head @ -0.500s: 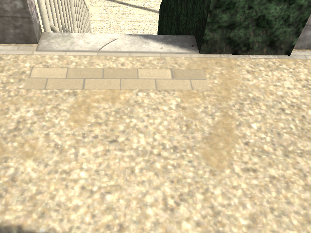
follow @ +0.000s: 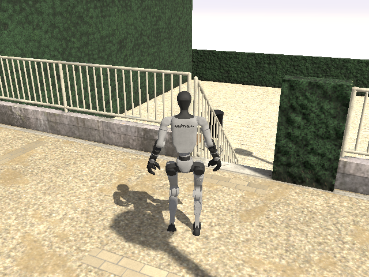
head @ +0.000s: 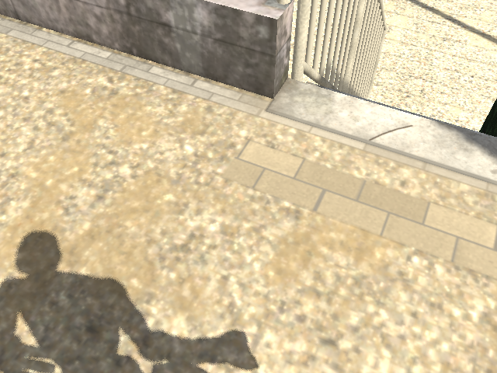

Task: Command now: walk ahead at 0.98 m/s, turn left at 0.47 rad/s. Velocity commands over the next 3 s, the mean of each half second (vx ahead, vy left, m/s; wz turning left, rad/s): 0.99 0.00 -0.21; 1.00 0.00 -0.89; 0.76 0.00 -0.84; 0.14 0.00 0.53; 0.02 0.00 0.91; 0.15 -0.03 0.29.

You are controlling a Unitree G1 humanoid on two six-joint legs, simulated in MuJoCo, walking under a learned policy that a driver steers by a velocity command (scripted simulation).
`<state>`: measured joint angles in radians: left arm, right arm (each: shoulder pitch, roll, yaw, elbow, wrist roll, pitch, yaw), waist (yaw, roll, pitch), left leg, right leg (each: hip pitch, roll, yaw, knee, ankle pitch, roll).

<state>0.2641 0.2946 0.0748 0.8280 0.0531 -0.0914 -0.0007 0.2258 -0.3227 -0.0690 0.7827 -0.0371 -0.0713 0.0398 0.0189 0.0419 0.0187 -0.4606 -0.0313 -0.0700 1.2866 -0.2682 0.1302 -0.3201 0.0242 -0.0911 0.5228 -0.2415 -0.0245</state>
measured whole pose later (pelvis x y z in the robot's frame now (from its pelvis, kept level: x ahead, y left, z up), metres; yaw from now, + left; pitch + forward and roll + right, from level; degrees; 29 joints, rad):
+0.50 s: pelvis +0.45 +0.04 +0.01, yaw -9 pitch +1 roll +1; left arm 0.25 0.31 0.07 0.81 0.02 -0.03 -0.05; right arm 0.37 -0.29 -0.05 0.87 -0.02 -0.11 0.01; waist -0.02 -0.04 0.01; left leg -0.12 -0.01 0.18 0.39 -0.29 0.03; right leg -0.66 -0.10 -0.01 1.25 -0.19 -0.09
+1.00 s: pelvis +0.89 -0.10 +0.00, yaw -36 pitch +1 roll +0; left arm 0.47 0.30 0.07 0.84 0.00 -0.05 -0.01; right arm 0.01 -0.23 0.03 0.59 -0.06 -0.06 0.02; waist 0.08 0.00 0.03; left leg -0.73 0.15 -0.10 0.94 -0.15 -0.06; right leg -0.07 0.22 0.12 0.38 -0.29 -0.19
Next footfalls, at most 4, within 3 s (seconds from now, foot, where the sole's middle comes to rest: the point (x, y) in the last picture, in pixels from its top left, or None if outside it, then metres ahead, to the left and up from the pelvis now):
0.28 left None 0.46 0.14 -0.77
0.74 right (294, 248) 0.84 -0.09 -0.77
1.16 left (317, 143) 1.29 -0.19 -0.77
1.52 right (406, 158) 1.23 -0.51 -0.77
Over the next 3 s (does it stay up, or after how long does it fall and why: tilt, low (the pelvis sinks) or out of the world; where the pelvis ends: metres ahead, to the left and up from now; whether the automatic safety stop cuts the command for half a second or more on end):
stays up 1.32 -0.37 0.00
